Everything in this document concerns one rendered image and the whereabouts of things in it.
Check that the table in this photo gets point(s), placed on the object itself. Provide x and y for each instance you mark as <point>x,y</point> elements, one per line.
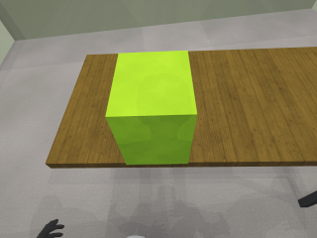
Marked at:
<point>255,108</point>

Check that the robot left hand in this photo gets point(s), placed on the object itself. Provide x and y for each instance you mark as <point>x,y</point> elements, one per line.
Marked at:
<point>50,227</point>

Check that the carton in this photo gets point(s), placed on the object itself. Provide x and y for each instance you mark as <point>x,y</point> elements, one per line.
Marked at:
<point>151,109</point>

